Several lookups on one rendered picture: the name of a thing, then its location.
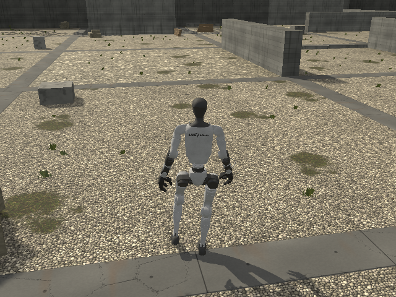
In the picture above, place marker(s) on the right robot upper arm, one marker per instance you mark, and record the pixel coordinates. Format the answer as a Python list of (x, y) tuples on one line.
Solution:
[(218, 131)]

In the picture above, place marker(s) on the left robot forearm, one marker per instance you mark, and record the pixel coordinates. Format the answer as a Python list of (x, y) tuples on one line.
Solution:
[(167, 165)]

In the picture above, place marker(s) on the left robot thigh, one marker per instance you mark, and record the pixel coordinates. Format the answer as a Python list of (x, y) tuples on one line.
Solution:
[(182, 180)]

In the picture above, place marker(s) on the right robot hand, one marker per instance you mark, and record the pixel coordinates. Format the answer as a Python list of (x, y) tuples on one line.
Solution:
[(223, 175)]

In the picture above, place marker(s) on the right robot forearm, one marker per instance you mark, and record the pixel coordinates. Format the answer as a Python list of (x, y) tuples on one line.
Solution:
[(227, 164)]

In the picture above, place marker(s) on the left robot hand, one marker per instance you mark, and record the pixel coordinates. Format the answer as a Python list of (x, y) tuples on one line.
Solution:
[(161, 183)]

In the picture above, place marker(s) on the left robot foot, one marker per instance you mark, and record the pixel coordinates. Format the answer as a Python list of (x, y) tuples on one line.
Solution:
[(175, 239)]

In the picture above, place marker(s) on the left robot upper arm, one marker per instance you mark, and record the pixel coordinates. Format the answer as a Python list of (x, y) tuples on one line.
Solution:
[(176, 138)]

